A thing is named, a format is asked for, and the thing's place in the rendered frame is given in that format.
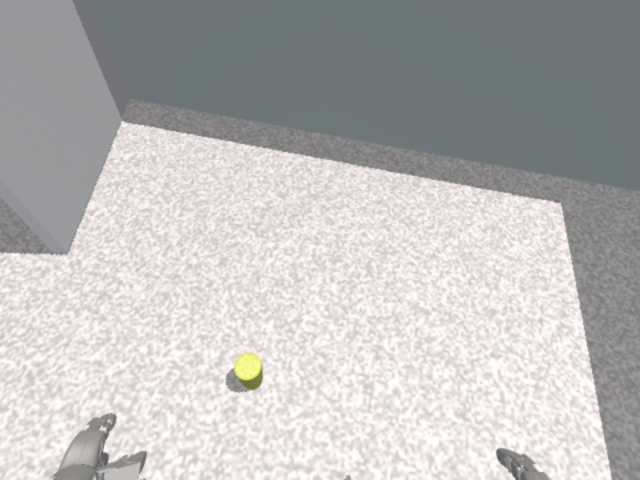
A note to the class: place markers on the left robot hand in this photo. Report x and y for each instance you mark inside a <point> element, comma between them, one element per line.
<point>87,449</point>

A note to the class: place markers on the left robot arm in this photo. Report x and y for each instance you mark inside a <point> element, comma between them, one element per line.
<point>76,472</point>

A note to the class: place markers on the right robot hand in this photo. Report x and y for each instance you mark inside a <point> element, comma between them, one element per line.
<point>521,466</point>

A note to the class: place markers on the cup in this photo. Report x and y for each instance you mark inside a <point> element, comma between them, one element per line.
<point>248,369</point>

